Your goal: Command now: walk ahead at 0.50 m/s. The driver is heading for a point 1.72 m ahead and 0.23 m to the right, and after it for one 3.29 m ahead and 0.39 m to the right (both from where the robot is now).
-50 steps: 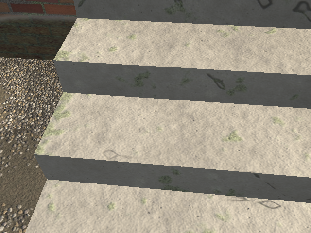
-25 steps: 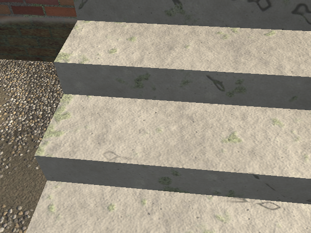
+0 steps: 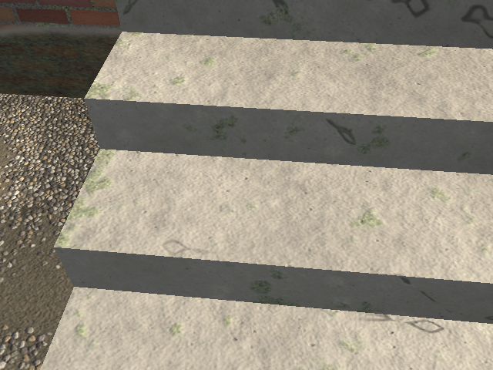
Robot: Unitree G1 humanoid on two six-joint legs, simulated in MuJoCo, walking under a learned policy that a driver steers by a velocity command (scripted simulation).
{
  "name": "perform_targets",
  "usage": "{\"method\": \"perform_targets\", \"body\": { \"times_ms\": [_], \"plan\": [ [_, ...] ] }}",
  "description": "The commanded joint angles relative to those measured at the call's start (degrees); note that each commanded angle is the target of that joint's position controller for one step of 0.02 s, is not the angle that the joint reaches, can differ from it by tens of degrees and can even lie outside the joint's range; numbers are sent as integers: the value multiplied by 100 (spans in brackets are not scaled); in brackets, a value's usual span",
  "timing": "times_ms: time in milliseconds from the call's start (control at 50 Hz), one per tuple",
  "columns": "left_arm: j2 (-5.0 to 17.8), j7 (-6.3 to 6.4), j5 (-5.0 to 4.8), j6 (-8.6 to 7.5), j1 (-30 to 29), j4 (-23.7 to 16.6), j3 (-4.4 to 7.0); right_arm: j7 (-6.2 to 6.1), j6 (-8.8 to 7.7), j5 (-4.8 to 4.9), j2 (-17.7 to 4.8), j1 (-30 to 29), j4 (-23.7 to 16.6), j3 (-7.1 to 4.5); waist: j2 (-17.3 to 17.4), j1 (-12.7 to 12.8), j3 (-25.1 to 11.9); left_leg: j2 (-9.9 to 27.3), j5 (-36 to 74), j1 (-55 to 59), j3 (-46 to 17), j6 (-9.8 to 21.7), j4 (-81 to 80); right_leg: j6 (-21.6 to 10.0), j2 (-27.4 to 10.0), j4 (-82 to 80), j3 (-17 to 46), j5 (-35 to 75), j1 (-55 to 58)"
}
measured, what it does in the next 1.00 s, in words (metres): stands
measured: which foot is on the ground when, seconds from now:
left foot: down 0.00-1.00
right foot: down 0.00-1.00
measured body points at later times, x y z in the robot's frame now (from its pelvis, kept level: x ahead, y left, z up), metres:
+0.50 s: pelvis +0.00 +0.00 +0.00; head +0.00 +0.00 +0.45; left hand +0.15 +0.26 -0.12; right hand +0.14 -0.26 -0.12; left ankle -0.02 +0.13 -0.75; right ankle -0.01 -0.10 -0.75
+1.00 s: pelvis +0.01 +0.00 +0.00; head +0.01 +0.00 +0.45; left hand +0.15 +0.27 -0.12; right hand +0.15 -0.26 -0.12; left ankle -0.02 +0.13 -0.75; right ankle -0.01 -0.10 -0.75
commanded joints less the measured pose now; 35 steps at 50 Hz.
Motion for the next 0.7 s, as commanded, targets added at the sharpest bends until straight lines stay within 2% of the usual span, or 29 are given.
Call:
{"method": "perform_targets", "body": {
  "times_ms": [20, 700],
  "plan": [
    [721, 13, -5, -69, -415, -308, 108, -11, -69, 4, -681, -378, -299, -98, -17, 1, -375, 655, 939, -21, -389, 74, -69, 1, -837, -98, 562, 925, 154],
    [887, -2, -18, -51, -406, -293, 57, 5, -61, 2, -860, -382, -314, -23, -16, -6, -401, 691, 1049, 55, -389, 76, -97, 28, -867, -114, 562, 1057, 189]
  ]
}}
